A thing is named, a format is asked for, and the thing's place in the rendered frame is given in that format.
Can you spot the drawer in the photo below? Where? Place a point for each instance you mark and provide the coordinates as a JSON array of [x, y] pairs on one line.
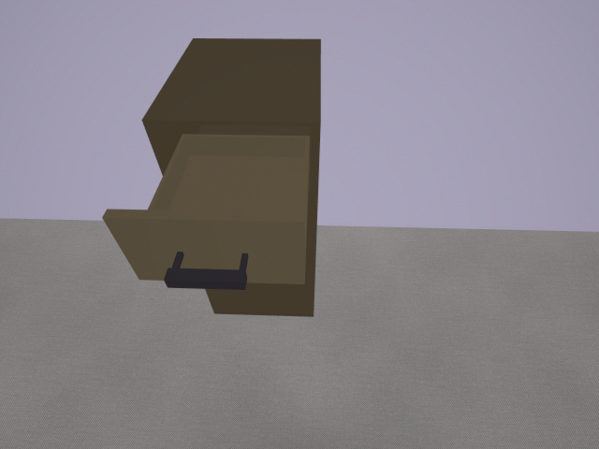
[[222, 196]]

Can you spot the handle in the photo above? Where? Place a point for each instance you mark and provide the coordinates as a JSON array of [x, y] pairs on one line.
[[199, 278]]

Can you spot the cabinet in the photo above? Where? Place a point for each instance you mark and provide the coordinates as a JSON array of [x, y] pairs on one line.
[[247, 86]]

